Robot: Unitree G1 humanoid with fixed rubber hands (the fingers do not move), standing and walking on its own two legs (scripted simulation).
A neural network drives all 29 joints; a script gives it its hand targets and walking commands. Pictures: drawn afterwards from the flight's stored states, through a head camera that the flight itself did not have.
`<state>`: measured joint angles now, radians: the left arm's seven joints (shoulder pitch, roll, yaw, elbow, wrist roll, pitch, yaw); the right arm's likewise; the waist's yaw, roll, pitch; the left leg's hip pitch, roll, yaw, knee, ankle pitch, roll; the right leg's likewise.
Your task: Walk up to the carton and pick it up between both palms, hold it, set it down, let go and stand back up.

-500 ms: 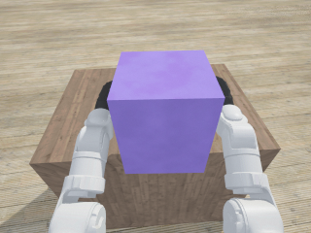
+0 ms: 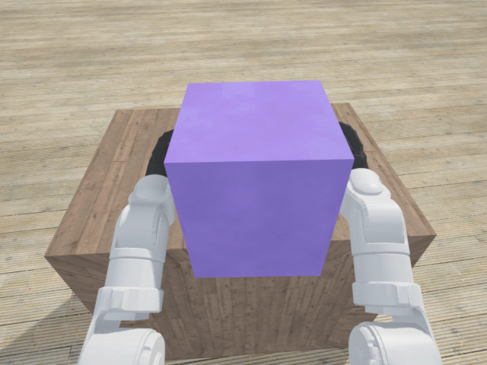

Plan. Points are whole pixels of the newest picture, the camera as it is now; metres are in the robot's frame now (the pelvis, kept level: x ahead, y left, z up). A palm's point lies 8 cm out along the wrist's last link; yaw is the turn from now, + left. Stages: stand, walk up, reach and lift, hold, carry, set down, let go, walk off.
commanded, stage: hold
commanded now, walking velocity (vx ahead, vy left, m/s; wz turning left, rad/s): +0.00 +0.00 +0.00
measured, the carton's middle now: (255, 181) +0.37 -0.01 +0.15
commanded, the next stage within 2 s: none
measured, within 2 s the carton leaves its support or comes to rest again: neither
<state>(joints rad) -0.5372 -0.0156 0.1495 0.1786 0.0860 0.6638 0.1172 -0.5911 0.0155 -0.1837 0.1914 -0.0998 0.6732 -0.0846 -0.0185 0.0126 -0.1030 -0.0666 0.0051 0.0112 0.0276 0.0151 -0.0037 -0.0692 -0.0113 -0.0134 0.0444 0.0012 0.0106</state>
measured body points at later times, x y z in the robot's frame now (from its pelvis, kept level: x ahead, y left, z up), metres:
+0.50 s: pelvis -0.01 +0.00 +0.00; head -0.04 +0.00 +0.45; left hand +0.37 +0.14 +0.16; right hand +0.38 -0.16 +0.17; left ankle +0.02 +0.12 -0.76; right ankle +0.01 -0.12 -0.76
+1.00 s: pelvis +0.00 +0.00 +0.00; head -0.03 -0.01 +0.45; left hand +0.39 +0.14 +0.15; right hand +0.39 -0.16 +0.16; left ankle +0.02 +0.12 -0.76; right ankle +0.01 -0.12 -0.76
